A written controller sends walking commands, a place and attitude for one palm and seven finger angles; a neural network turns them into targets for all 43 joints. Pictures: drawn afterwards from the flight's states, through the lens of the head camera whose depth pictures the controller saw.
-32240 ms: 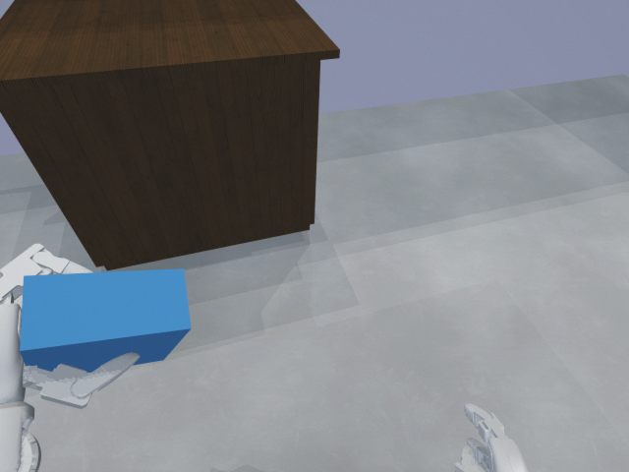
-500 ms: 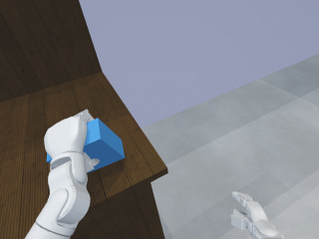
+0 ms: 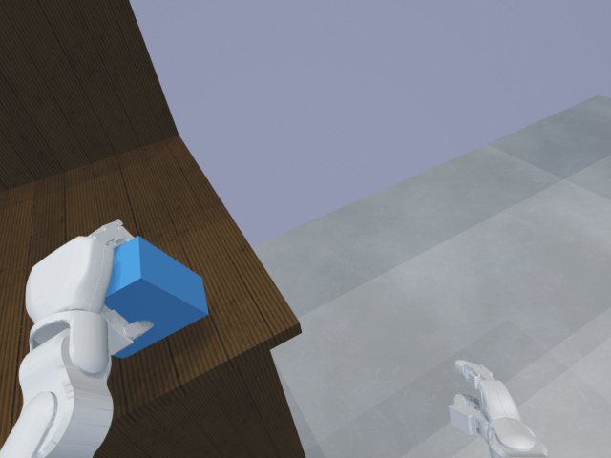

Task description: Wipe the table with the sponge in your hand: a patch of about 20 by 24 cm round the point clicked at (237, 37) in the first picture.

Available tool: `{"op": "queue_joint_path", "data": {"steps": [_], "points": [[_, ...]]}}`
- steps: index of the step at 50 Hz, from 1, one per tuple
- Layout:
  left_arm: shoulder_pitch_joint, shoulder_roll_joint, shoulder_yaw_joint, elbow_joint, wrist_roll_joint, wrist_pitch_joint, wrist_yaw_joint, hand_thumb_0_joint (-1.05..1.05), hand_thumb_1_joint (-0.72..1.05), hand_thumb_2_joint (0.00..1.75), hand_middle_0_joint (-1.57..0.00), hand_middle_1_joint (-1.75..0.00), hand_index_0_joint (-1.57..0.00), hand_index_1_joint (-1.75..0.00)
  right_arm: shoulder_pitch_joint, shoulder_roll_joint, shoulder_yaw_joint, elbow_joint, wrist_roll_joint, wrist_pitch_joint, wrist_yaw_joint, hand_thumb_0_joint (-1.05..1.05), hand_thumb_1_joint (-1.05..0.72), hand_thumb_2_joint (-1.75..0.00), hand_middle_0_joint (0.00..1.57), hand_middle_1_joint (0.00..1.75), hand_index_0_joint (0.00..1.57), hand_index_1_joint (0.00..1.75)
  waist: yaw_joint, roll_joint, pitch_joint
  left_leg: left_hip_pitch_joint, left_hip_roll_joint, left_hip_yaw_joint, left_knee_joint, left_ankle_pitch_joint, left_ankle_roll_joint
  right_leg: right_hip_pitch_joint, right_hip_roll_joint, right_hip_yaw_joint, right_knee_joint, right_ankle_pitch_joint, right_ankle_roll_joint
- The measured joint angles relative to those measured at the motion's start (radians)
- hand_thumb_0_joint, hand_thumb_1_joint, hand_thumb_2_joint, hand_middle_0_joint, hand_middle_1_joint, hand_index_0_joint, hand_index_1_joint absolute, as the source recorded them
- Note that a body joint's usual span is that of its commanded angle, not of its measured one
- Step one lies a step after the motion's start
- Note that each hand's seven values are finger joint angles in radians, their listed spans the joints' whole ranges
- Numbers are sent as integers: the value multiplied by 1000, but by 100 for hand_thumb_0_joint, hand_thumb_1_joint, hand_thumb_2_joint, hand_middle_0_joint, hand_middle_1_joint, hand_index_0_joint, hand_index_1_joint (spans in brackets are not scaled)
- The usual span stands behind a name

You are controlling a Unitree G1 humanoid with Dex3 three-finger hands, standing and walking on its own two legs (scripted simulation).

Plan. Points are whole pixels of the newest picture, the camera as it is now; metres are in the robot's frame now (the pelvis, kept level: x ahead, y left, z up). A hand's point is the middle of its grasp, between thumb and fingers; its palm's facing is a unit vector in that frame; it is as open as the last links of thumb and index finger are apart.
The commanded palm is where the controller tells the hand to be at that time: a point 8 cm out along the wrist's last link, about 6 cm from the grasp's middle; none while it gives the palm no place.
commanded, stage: slide back across to the middle lane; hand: left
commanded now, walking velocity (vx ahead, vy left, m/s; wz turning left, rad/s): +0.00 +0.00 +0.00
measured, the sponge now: (142, 307) +0.25 +0.24 +0.13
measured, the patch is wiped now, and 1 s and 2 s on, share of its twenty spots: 0.95 0.95 0.95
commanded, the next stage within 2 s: wipe forward along the middle lane in 0.18 s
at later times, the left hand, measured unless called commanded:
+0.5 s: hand (65, 310) +0.22 +0.30 +0.17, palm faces +0.20 -0.14 -0.97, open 9.9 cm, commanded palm +0.18 +0.31 +0.21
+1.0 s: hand (68, 287) +0.26 +0.33 +0.16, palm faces +0.05 -0.04 -1.00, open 10.0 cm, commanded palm +0.23 +0.34 +0.19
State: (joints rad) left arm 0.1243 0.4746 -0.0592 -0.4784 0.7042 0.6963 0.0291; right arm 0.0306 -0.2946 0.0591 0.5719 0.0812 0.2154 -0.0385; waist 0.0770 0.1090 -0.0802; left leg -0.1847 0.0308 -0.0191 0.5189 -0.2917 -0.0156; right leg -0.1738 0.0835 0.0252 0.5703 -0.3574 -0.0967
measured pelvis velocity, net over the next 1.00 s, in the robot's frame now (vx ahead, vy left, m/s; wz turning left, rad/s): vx -0.02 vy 0.02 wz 0.04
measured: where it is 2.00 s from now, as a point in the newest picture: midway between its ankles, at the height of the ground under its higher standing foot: outside the picture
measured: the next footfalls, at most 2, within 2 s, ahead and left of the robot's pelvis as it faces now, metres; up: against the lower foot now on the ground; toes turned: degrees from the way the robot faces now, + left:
none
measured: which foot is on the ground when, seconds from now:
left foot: down 0.00-1.00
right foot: down 0.00-1.00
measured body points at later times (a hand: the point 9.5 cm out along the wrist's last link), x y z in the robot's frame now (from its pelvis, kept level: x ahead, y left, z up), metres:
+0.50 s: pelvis -0.02 +0.01 +0.00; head -0.05 -0.05 +0.44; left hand +0.20 +0.30 +0.22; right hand +0.23 -0.20 -0.08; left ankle -0.01 +0.17 -0.73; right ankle -0.03 -0.05 -0.73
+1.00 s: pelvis -0.02 +0.02 +0.00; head -0.05 -0.04 +0.45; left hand +0.25 +0.33 +0.21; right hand +0.21 -0.19 -0.10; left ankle -0.01 +0.17 -0.73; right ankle -0.03 -0.05 -0.73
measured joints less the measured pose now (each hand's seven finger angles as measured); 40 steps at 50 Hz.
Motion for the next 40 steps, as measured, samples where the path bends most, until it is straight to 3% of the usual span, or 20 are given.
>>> {"op": "queue_joint_path", "data": {"steps": [14, 21, 40], "points": [[65, 78, 66, 6, -12, -35, -37, -3, -46, 104, -67, -136, -74, -132, 22, -1, -2, 19, -6, -54, -29, 1, -90, -90, 20, 30, 20, 30, 21, 11, 11, -9, -7, -24, 14, -5, 4, -5, 0, -2, 8, 2, 5], [-13, 85, 48, 108, 25, -51, -69, -3, -46, 104, -69, -135, -75, -132, 24, -5, -1, 40, -7, -91, -45, 1, -90, -90, 20, 30, 20, 30, 29, 12, 16, -15, -16, -38, 11, 4, -4, -5, -9, -15, 2, 11, 12], [-251, 75, -34, 433, 152, -108, -145, -5, -49, 106, -71, -134, -77, -129, 23, -3, 9, 84, -13, -122, -29, 1, -90, -90, 20, 30, 20, 30, 12, 17, 21, -19, -35, -41, -27, 44, -6, -10, -30, -18, -27, 42, 32]]}}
